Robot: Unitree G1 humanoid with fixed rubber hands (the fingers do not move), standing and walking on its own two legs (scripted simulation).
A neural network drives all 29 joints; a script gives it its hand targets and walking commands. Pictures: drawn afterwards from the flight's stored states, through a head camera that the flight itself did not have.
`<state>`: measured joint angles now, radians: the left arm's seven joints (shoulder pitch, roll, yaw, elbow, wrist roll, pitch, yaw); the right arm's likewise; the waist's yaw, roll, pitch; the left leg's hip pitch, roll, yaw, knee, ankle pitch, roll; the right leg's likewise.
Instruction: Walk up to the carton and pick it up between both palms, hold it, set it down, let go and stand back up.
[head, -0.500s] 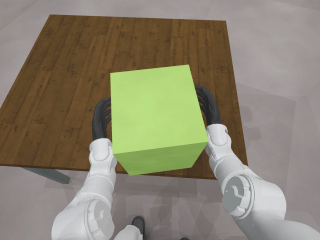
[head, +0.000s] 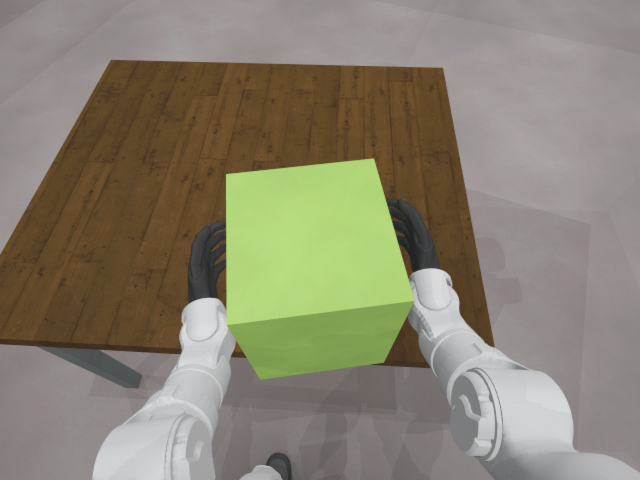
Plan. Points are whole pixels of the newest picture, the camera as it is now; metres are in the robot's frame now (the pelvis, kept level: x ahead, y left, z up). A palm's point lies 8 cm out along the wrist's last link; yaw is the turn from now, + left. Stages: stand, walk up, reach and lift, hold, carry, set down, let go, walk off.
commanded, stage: reach and lift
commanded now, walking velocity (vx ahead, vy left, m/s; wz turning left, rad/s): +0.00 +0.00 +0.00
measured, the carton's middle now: (312, 277) +0.39 +0.06 -0.05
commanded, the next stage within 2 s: none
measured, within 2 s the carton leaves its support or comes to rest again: leaves its support in 0.18 s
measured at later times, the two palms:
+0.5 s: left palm (194, 262) +0.34 +0.19 +0.06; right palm (443, 231) +0.40 -0.09 +0.09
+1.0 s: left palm (185, 231) +0.35 +0.19 +0.12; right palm (466, 233) +0.37 -0.10 +0.13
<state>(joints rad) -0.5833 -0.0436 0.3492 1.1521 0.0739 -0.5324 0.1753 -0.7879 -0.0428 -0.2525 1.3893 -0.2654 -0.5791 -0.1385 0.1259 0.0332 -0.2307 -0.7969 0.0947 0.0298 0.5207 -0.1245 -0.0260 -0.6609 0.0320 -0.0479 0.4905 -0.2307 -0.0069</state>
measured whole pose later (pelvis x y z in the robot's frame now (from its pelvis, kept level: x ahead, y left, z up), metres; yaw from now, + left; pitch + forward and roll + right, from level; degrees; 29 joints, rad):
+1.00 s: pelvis -0.02 +0.00 +0.02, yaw +3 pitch -1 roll -1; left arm -0.56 -0.03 0.27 0.57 0.23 0.24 0.10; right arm -0.66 0.03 -0.16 0.84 0.02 0.04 -0.13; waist 0.00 -0.05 -0.04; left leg -0.25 0.05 0.03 0.32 -0.06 -0.02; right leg -0.12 0.00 -0.06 0.32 -0.19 0.01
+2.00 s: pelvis -0.01 +0.01 +0.02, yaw +3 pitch -5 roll +0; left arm -0.54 -0.01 0.24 0.24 0.25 0.56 0.05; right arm -0.64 0.01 -0.06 0.58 0.13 0.28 -0.19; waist -0.06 -0.05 0.00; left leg -0.15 0.03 0.03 0.30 -0.07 -0.01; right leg -0.02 -0.02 -0.06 0.31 -0.20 0.02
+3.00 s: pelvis -0.01 +0.00 +0.02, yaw +2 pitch -7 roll +0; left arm -0.51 -0.02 0.24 0.10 0.26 0.69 0.04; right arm -0.63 -0.01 0.00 0.46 0.20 0.40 -0.22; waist -0.07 -0.03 -0.01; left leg -0.12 0.04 0.04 0.31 -0.08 -0.01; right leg 0.01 -0.02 -0.05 0.32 -0.21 0.01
